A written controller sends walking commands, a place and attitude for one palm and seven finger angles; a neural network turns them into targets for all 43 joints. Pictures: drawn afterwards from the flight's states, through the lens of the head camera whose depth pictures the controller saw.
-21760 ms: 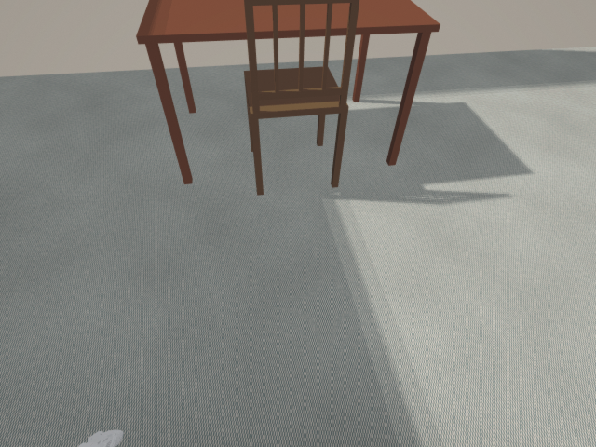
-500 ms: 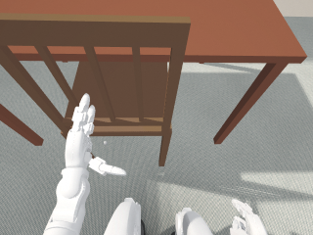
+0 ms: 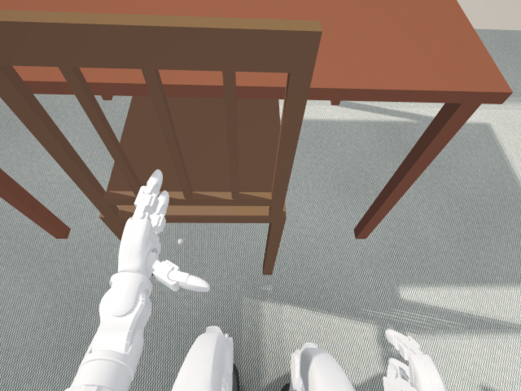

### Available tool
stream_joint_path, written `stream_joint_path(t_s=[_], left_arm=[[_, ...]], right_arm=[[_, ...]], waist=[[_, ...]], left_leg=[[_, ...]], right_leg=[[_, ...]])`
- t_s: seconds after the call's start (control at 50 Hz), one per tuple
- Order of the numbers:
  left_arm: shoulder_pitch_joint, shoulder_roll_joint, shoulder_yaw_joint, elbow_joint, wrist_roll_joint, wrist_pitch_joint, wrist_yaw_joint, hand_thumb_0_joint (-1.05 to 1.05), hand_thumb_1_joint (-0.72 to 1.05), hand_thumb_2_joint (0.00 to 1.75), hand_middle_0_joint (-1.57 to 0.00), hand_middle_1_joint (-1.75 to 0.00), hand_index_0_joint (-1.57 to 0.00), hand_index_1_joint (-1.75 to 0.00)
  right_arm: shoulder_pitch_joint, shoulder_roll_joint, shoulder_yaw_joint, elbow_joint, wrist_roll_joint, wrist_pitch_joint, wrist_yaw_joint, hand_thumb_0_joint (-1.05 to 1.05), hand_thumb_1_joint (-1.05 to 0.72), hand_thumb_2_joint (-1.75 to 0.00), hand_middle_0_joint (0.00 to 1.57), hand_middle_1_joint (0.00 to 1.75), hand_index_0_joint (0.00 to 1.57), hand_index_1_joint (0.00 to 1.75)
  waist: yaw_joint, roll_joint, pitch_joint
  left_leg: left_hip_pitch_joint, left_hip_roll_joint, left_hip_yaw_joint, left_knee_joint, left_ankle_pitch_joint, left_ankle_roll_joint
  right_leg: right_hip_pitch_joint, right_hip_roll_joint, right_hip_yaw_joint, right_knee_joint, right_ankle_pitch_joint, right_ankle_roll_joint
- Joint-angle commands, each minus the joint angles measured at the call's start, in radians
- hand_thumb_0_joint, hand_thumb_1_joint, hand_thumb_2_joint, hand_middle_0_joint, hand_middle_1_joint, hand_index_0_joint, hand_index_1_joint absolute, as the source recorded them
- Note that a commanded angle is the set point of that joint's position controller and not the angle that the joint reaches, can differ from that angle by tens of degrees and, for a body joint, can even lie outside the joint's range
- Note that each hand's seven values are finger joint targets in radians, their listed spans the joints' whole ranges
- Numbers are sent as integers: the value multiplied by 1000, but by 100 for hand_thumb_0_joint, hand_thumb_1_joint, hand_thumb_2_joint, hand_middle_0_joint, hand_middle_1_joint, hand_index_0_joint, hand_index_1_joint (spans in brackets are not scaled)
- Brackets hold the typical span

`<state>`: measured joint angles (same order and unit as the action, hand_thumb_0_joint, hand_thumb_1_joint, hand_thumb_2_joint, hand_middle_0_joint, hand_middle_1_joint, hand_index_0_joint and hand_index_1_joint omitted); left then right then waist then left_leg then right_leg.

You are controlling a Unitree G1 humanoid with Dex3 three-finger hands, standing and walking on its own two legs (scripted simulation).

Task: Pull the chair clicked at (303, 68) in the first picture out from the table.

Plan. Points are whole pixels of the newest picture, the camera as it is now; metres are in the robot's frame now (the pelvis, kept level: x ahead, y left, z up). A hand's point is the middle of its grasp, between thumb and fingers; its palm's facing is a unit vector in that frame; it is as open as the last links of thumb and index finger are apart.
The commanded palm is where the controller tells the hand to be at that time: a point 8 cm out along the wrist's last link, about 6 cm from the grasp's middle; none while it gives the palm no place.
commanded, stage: aim the fingers beside a spindle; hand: left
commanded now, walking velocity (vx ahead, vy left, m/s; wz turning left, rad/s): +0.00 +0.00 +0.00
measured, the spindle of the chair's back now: (173, 146) +0.48 +0.16 +0.04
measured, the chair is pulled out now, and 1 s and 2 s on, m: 0.00 0.00 0.00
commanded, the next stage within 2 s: push the fingers through the gap in 0.42 s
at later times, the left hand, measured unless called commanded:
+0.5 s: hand (175, 236) +0.32 +0.13 +0.05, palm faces +0.00 -1.00 -0.02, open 16.9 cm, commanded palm +0.32 +0.20 +0.03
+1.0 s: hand (187, 209) +0.39 +0.13 +0.01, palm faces +0.01 -1.00 -0.03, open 16.9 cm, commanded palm +0.37 +0.18 +0.02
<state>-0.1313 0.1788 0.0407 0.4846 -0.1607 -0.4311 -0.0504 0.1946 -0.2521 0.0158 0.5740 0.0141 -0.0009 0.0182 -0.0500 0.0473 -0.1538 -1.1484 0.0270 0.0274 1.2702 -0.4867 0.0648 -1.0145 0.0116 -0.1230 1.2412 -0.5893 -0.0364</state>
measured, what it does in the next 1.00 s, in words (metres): stands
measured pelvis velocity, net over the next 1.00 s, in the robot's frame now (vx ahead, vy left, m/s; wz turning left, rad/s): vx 0.00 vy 0.00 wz -0.02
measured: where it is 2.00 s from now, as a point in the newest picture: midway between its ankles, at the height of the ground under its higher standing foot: outside the picture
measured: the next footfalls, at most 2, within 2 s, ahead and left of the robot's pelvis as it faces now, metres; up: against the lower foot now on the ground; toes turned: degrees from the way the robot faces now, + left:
none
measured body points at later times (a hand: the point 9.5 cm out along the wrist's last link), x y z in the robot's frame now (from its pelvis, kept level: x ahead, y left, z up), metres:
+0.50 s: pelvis +0.01 +0.00 +0.01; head +0.11 +0.02 +0.45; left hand +0.32 +0.19 +0.05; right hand +0.15 -0.24 -0.10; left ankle +0.06 +0.08 -0.62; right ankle +0.01 -0.11 -0.62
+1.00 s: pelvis +0.00 +0.00 +0.00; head +0.12 +0.02 +0.44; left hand +0.38 +0.18 +0.01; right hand +0.12 -0.25 -0.11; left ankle +0.06 +0.08 -0.62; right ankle +0.01 -0.11 -0.62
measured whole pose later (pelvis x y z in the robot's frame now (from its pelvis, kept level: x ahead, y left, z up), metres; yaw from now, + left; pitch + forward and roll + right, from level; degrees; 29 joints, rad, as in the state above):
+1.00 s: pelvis +0.00 +0.00 +0.00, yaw -1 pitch +22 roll -4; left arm -0.29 0.19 0.10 0.57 -0.11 -0.43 0.02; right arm 0.21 -0.24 0.01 0.59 -0.01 0.02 0.02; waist -0.08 0.05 -0.14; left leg -1.16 0.03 0.04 1.26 -0.49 0.07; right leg -1.03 0.02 -0.11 1.23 -0.58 -0.03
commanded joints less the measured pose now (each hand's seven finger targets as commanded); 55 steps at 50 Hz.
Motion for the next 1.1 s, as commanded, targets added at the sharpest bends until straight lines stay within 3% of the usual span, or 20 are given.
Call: stream_joint_path(t_s=[0.0, 0.02, 0.1, 0.14, 0.18, 0.26, 0.34, 0.36, 0.42, 0.46, 0.5, 0.52, 0.58, 0.64, 0.74, 0.82, 0.94, 0.98, 1.04, 1.08], left_arm=[[-202, 118, 43, -527, -13, -146, 22, 0, -50, 30, -6, -8, -6, -8], [-202, 181, 97, -553, -3, -165, 58, 0, -50, 30, -6, -8, -6, -8], [-146, 146, 116, -362, 51, -185, 130, 0, -50, 30, -6, -8, -6, -8], [-108, 103, 92, -185, 65, -144, 111, 0, -50, 30, -6, -8, -6, -8], [-57, 53, 56, -74, 45, -91, 52, 0, -50, 30, -6, -8, -6, -8], [-112, 1, -25, -190, -21, -57, -61, 0, -50, 30, -6, -8, -6, -8], [-173, 131, 47, -601, -36, -160, -10, 0, -50, 30, -6, -8, -6, -8], [-111, 115, 35, -614, -27, -173, 18, 0, -50, 30, -6, -8, -6, -8], [-94, 162, 104, -481, 22, -184, 99, 0, -50, 30, -6, -8, -6, -8], [-92, 93, 63, -263, 57, -153, 102, 0, -50, 30, -6, -8, -6, -8], [-88, 58, 47, -104, 63, -111, 71, 0, -50, 30, -6, -8, -6, -8], [-94, 46, 34, -96, 60, -94, 49, 0, -50, 30, -6, -8, -6, -8], [-191, 60, 26, -231, 17, -65, 2, 0, -50, 30, -6, -8, -6, -8], [-303, 105, 38, -426, -7, -98, 8, 0, -50, 30, -6, -8, -6, -8], [-308, 78, 31, -286, 41, -141, 83, 0, -50, 30, -6, -8, -6, -8], [-304, 74, 51, -19, 79, -83, 84, 0, -50, 30, -6, -8, -6, -8], [-419, 158, 136, -197, 33, -94, 71, 0, -50, 30, -6, -8, -6, -8], [-481, 137, 105, -269, 27, -135, 80, 0, -50, 30, -6, -8, -6, -8], [-479, 146, 114, -192, 44, -161, 93, 0, -50, 30, -6, -8, -6, -8], [-463, 104, 79, -76, 59, -154, 83, 0, -50, 30, -6, -8, -6, -8]], right_arm=[[19, -136, -72, -145, -13, -60, -27, 0, -90, -90, 20, 30, 20, 30], [29, -139, -67, -132, -21, -61, -31, 0, -90, -90, 20, 30, 20, 30], [16, -117, -56, -89, -34, -53, -17, 0, -90, -90, 20, 30, 20, 30], [16, -122, -52, -81, -32, -39, -9, 0, -90, -90, 20, 30, 20, 30], [9, -138, -52, -96, -17, -29, -4, 0, -90, -90, 20, 30, 20, 30], [8, -147, -60, -140, 4, -32, -12, 0, -90, -90, 20, 30, 20, 30], [27, -135, -72, -145, -11, -68, -31, 0, -90, -90, 20, 30, 20, 30], [32, -126, -68, -137, -16, -75, -29, 0, -90, -90, 20, 30, 20, 30], [33, -124, -62, -87, -31, -70, -23, 0, -90, -90, 20, 30, 20, 30], [20, -125, -55, -71, -31, -55, -13, 0, -90, -90, 20, 30, 20, 30], [11, -138, -53, -76, -21, -41, -8, 0, -90, -90, 20, 30, 20, 30], [4, -143, -53, -91, -14, -36, -5, 0, -90, -90, 20, 30, 20, 30], [11, -152, -63, -128, -6, -34, -15, 0, -90, -90, 20, 30, 20, 30], [24, -145, -65, -130, -11, -49, -30, 0, -90, -90, 20, 30, 20, 30], [41, -134, -59, -65, -30, -60, -23, 0, -90, -90, 20, 30, 20, 30], [47, -150, -56, -61, -26, -29, -8, 0, -90, -90, 20, 30, 20, 30], [58, -146, -63, -104, -23, -12, -11, 0, -90, -90, 20, 30, 20, 30], [64, -137, -62, -90, -26, -22, -11, 0, -90, -90, 20, 30, 20, 30], [81, -140, -63, -50, -32, -28, -11, 0, -90, -90, 20, 30, 20, 30], [87, -142, -66, -33, -33, -25, -6, 0, -90, -90, 20, 30, 20, 30]], waist=[[22, 99, -530], [17, 80, -516], [-12, 21, -336], [-27, -36, -246], [-27, -96, -224], [-19, -34, -348], [18, 105, -561], [19, 125, -541], [-13, 37, -387], [-47, -37, -230], [-47, -91, -169], [-35, -58, -183], [-12, 12, -368], [-11, 72, -503], [-43, 28, -367], [-50, -49, -256], [-5, 41, -483], [-20, 71, -517], [-48, 20, -457], [-68, -9, -378]], left_leg=[[567, 8, -121, -182, 331, -48], [559, 12, -130, -180, 348, -50], [406, 7, -113, -162, 271, -43], [306, -2, -100, -158, 169, -39], [250, -12, -85, -160, 108, -35], [330, -9, -85, -168, 175, -32], [579, 9, -117, -178, 394, -44], [616, 14, -126, -188, 421, -53], [491, 16, -130, -175, 357, -47], [344, 8, -121, -159, 202, -40], [254, -6, -110, -159, 85, -38], [268, -10, -103, -172, 84, -35], [409, -6, -106, -191, 167, -40], [551, 9, -129, -188, 302, -46], [485, 16, -147, -168, 288, -51], [338, -1, -127, -177, 131, -42], [472, -1, -104, -176, 299, -48], [532, 7, -115, -170, 356, -53], [475, 11, -116, -153, 332, -48], [411, 7, -110, -149, 260, -44]], right_leg=[[88, 5, 82, -189, 279, -1], [78, 12, 76, -177, 283, 1], [48, 15, 77, -169, 253, 8], [35, 17, 76, -182, 192, 10], [66, 15, 91, -209, 165, 10], [123, 6, 101, -219, 231, 7], [132, 8, 86, -187, 343, 1], [101, 10, 74, -184, 332, -1], [52, 17, 65, -174, 292, 6], [-7, 18, 63, -175, 204, 13], [-11, 17, 69, -188, 129, 10], [7, 15, 72, -197, 129, 4], [76, 10, 81, -212, 194, 2], [82, 11, 77, -201, 269, 4], [-16, 16, 57, -172, 240, 9], [-21, 16, 59, -187, 157, 8], [99, 14, 87, -192, 298, 4], [84, 17, 83, -182, 330, 4], [58, 22, 82, -178, 318, 11], [24, 22, 80, -186, 268, 13]])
